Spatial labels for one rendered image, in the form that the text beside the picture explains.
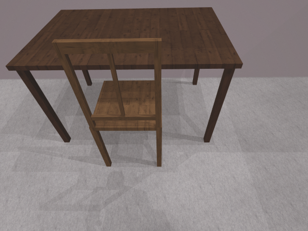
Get table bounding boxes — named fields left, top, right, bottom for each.
left=6, top=7, right=243, bottom=142

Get chair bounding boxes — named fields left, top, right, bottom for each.
left=52, top=38, right=162, bottom=167

